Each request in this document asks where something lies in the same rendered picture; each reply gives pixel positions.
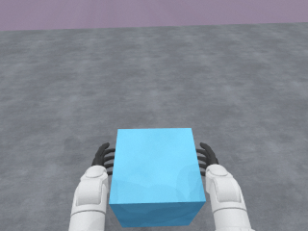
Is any carton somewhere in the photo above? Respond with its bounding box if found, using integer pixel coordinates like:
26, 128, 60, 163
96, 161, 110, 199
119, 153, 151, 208
109, 128, 206, 228

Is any robot right forearm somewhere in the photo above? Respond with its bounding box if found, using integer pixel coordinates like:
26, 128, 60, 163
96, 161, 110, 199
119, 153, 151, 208
205, 164, 255, 231

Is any robot left forearm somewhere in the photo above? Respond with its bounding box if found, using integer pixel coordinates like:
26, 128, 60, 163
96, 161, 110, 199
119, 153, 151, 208
68, 166, 109, 231

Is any robot right hand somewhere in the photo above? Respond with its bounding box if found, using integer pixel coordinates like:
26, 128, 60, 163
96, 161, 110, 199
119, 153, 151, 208
195, 142, 219, 176

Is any robot left hand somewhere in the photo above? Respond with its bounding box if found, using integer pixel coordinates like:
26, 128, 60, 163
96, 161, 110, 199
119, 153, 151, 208
91, 142, 116, 176

